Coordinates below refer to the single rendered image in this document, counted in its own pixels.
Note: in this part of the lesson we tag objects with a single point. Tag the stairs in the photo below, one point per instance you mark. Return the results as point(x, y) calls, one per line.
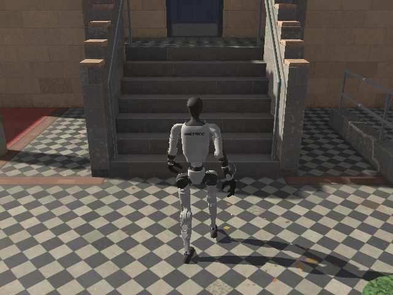
point(157, 84)

